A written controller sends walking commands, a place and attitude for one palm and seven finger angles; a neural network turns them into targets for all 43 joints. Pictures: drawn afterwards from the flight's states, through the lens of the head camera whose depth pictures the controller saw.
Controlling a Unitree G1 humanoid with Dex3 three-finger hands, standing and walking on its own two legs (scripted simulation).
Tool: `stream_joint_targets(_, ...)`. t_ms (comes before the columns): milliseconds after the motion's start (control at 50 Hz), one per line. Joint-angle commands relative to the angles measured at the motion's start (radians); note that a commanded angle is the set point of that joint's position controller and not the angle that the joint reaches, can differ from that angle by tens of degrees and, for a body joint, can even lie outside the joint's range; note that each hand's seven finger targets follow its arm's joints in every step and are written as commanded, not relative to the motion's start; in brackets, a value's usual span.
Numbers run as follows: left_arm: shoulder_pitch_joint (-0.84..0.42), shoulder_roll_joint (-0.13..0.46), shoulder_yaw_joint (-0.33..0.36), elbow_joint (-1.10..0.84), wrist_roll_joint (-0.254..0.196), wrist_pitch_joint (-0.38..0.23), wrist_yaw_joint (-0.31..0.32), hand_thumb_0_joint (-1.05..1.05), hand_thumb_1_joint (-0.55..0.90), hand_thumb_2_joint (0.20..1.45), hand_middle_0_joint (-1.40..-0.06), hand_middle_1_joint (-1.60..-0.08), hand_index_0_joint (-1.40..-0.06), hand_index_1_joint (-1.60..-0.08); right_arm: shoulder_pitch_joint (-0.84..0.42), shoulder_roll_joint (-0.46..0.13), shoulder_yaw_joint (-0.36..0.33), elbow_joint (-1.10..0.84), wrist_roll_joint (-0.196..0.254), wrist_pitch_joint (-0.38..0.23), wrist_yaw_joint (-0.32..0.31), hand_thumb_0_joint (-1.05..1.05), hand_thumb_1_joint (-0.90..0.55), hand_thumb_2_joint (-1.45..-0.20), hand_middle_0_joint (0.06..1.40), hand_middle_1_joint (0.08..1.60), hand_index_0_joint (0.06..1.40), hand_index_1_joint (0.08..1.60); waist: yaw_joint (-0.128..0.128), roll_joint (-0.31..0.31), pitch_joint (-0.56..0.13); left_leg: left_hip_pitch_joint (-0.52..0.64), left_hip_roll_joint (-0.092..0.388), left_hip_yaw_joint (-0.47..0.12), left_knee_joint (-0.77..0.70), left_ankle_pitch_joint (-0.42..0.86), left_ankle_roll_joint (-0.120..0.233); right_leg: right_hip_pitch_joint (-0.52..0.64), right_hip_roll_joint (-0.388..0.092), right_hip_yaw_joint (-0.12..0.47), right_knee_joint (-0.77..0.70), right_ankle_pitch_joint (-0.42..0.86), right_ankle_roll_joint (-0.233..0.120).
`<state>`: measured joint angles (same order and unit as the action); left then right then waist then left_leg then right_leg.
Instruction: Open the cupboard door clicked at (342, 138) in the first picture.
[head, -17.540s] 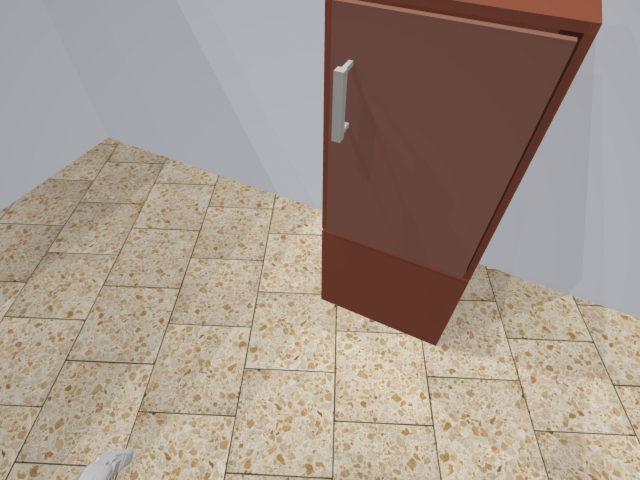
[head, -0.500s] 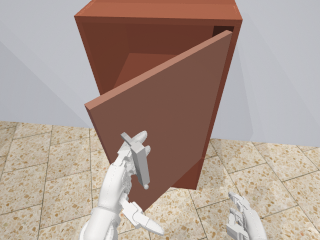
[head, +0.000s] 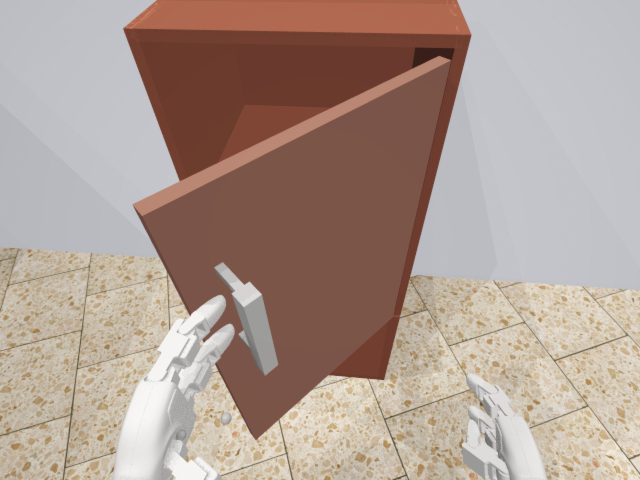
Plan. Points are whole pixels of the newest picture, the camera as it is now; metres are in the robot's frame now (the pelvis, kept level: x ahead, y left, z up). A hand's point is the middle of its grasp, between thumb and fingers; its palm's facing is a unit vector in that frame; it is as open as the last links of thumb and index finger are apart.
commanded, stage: slide the hand sideways off the handle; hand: left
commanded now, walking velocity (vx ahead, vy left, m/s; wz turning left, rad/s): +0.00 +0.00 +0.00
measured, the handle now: (247, 321) +0.26 +0.11 +0.11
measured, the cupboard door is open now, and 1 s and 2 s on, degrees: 48 47 47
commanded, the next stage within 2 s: draw the hand back to the body in 0.42 s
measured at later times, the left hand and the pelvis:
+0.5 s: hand (162, 451) +0.14 +0.16 +0.10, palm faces +0.04 -1.00 -0.03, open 16.3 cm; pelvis +0.00 +0.01 -0.01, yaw +1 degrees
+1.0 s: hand (117, 414) +0.15 +0.19 +0.13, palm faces +0.00 -0.99 -0.10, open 16.3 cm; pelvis +0.00 +0.03 +0.00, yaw +0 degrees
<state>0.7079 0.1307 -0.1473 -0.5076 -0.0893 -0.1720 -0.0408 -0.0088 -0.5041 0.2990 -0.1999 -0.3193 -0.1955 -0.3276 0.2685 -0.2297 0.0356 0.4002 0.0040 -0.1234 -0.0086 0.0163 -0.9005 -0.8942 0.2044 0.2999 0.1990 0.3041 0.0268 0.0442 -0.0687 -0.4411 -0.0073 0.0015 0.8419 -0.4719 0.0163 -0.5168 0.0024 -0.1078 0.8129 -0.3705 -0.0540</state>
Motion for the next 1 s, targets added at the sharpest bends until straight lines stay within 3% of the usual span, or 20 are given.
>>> stream_joint_targets(0,0.052,0.058,0.084,-0.233,-0.020,-0.097,-0.023,0.000,-0.500,0.300,-0.150,-0.300,-0.150,-0.300,-0.075,-0.079,-0.044,-0.178,0.008,-0.077,-0.009,0.000,-0.900,-0.900,0.200,0.300,0.200,0.300,0.000,-0.098,-0.094,-0.117,-0.017,-0.028,-0.094,0.188,0.012,0.158,-0.021,0.123,-0.133,0.130,0.028)
stream_joint_targets(60,0.049,0.077,0.113,-0.231,-0.039,-0.100,-0.046,0.000,-0.500,0.300,-0.150,-0.300,-0.150,-0.300,-0.087,-0.079,-0.045,-0.181,0.012,-0.082,-0.018,0.000,-0.900,-0.900,0.200,0.300,0.200,0.300,0.001,-0.074,-0.072,-0.142,-0.020,-0.028,-0.077,0.174,0.011,0.145,-0.027,0.144,-0.138,0.105,0.029)
stream_joint_targets(80,0.057,0.095,0.144,-0.223,-0.047,-0.101,-0.051,0.000,-0.500,0.300,-0.150,-0.300,-0.150,-0.300,-0.079,-0.079,-0.047,-0.174,0.013,-0.081,-0.021,0.000,-0.900,-0.900,0.200,0.300,0.200,0.300,0.003,-0.095,-0.083,-0.146,-0.019,-0.030,-0.073,0.176,0.010,0.153,-0.027,0.146,-0.136,0.105,0.029)
stream_joint_targets(160,0.102,0.092,0.173,-0.213,-0.082,-0.097,-0.078,0.000,-0.500,0.300,-0.150,-0.300,-0.150,-0.300,-0.095,-0.075,-0.049,-0.174,0.023,-0.083,-0.026,0.000,-0.900,-0.900,0.200,0.300,0.200,0.300,0.013,-0.071,-0.079,-0.154,-0.019,-0.027,-0.063,0.178,0.007,0.151,-0.028,0.146,-0.133,0.107,0.030)
stream_joint_targets(220,0.150,0.110,0.223,-0.214,-0.109,-0.097,-0.091,0.000,-0.500,0.300,-0.150,-0.300,-0.150,-0.300,-0.100,-0.070,-0.053,-0.168,0.027,-0.083,-0.031,0.000,-0.900,-0.900,0.200,0.300,0.200,0.300,0.025,-0.104,-0.099,-0.156,-0.017,-0.031,-0.060,0.190,0.004,0.172,-0.027,0.143,-0.125,0.132,0.034)
stream_joint_targets(280,0.174,0.119,0.248,-0.213,-0.126,-0.095,-0.106,0.000,-0.500,0.300,-0.150,-0.300,-0.150,-0.300,-0.110,-0.068,-0.055,-0.164,0.031,-0.081,-0.035,0.000,-0.900,-0.900,0.200,0.300,0.200,0.300,0.027,-0.089,-0.100,-0.159,-0.017,-0.031,-0.054,0.203,0.003,0.175,-0.028,0.143,-0.116,0.162,0.036)
stream_joint_targets(360,0.175,0.125,0.260,-0.210,-0.143,-0.106,-0.129,0.000,-0.500,0.300,-0.150,-0.300,-0.150,-0.300,-0.118,-0.073,-0.058,-0.162,0.037,-0.088,-0.039,0.000,-0.900,-0.900,0.200,0.300,0.200,0.300,0.020,-0.078,-0.062,-0.164,-0.013,-0.036,-0.051,0.197,0.002,0.143,-0.021,0.137,-0.119,0.126,0.032)
stream_joint_targets(380,0.154,0.102,0.219,-0.236,-0.146,-0.115,-0.142,0.000,-0.500,0.300,-0.150,-0.300,-0.150,-0.300,-0.116,-0.081,-0.054,-0.171,0.035,-0.096,-0.038,0.000,-0.900,-0.900,0.200,0.300,0.200,0.300,0.008,-0.053,-0.065,-0.161,-0.016,-0.036,-0.048,0.188,0.004,0.129,-0.022,0.136,-0.120,0.110,0.033)
stream_joint_targets(400,0.128,0.106,0.212,-0.233,-0.148,-0.124,-0.151,0.000,-0.500,0.300,-0.150,-0.300,-0.150,-0.300,-0.105,-0.083,-0.056,-0.165,0.035,-0.105,-0.038,0.000,-0.900,-0.900,0.200,0.300,0.200,0.300,-0.002,-0.078,-0.060,-0.160,-0.013,-0.043,-0.044,0.186,0.006,0.114,-0.018,0.130,-0.119,0.099,0.033)
stream_joint_targets(460,0.079,0.107,0.185,-0.240,-0.152,-0.149,-0.179,0.000,-0.500,0.300,-0.150,-0.300,-0.150,-0.300,-0.095,-0.098,-0.056,-0.157,0.036,-0.130,-0.039,0.000,-0.900,-0.900,0.200,0.300,0.200,0.300,-0.020,-0.071,-0.069,-0.158,-0.012,-0.049,-0.027,0.176,0.010,0.090,-0.017,0.133,-0.117,0.074,0.034)
stream_joint_targets(500,0.096,0.110,0.177,-0.248,-0.142,-0.152,-0.182,0.000,-0.500,0.300,-0.150,-0.300,-0.150,-0.300,-0.086,-0.099,-0.055,-0.161,0.036,-0.141,-0.036,0.000,-0.900,-0.900,0.200,0.300,0.200,0.300,-0.011,-0.041,-0.089,-0.154,-0.010,-0.053,-0.034,0.180,0.008,0.087,-0.011,0.113,-0.094,0.075,0.027)
stream_joint_targets(540,0.088,0.158,0.225,-0.261,-0.130,-0.138,-0.162,0.000,-0.500,0.300,-0.150,-0.300,-0.150,-0.300,-0.087,-0.100,-0.058,-0.155,0.038,-0.139,-0.038,0.000,-0.900,-0.900,0.200,0.300,0.200,0.300,0.006,-0.011,-0.118,-0.143,-0.007,-0.053,-0.043,0.186,0.006,0.101,-0.008,0.102,-0.084,0.080,0.022)
stream_joint_targets(600,0.065,0.172,0.256,-0.281,-0.123,-0.103,-0.129,0.000,-0.500,0.300,-0.150,-0.300,-0.150,-0.300,-0.097,-0.091,-0.051,-0.162,0.044,-0.131,-0.042,0.000,-0.900,-0.900,0.200,0.300,0.200,0.300,0.021,0.019,-0.117,-0.123,-0.004,-0.061,-0.081,0.182,-0.001,0.113,-0.003,0.073,-0.075,0.079,0.018)
stream_joint_targets(660,0.057,0.143,0.257,-0.253,-0.137,-0.059,-0.125,0.000,-0.500,0.300,-0.150,-0.300,-0.150,-0.300,-0.116,-0.082,-0.044,-0.155,0.047,-0.127,-0.044,0.000,-0.900,-0.900,0.200,0.300,0.200,0.300,0.023,-0.023,-0.066,-0.119,0.000,-0.068,-0.108,0.176,-0.002,0.115,0.006,0.055,-0.090,0.079,0.019)
stream_joint_targets(740,0.021,0.152,0.266,-0.254,-0.157,-0.006,-0.144,0.000,-0.500,0.300,-0.150,-0.300,-0.150,-0.300,-0.128,-0.088,-0.033,-0.144,0.051,-0.145,-0.049,0.000,-0.900,-0.900,0.200,0.300,0.200,0.300,0.025,-0.033,-0.064,-0.089,0.003,-0.075,-0.138,0.190,-0.006,0.144,0.008,0.047,-0.113,0.097,0.021)
stream_joint_targets(820,0.003,0.182,0.290,-0.292,-0.156,0.040,-0.157,0.000,-0.500,0.300,-0.150,-0.300,-0.150,-0.300,-0.125,-0.090,-0.024,-0.135,0.051,-0.162,-0.049,0.000,-0.900,-0.900,0.200,0.300,0.200,0.300,0.029,0.003,-0.058,-0.053,0.004,-0.076,-0.169,0.222,-0.018,0.164,0.011,0.039,-0.125,0.129,0.020)
stream_joint_targets(900,-0.044,0.210,0.344,-0.281,-0.165,0.068,-0.155,0.000,-0.500,0.300,-0.150,-0.300,-0.150,-0.300,-0.127,-0.091,-0.018,-0.112,0.053,-0.167,-0.053,0.000,-0.900,-0.900,0.200,0.300,0.200,0.300,0.031,-0.002,-0.022,-0.034,0.007,-0.080,-0.199,0.219,-0.025,0.177,0.017,0.033,-0.155,0.120,0.018)
stream_joint_targets(980,-0.098,0.233,0.388,-0.266,-0.193,0.079,-0.163,0.000,-0.360,0.360,-0.155,-0.300,-0.155,-0.300,-0.129,-0.096,-0.011,-0.092,0.054,-0.183,-0.059,0.000,-0.900,-0.900,0.200,0.300,0.200,0.300,0.031,0.017,-0.020,-0.007,0.006,-0.081,-0.222,0.217,-0.030,0.196,0.020,0.031,-0.186,0.117,0.019)
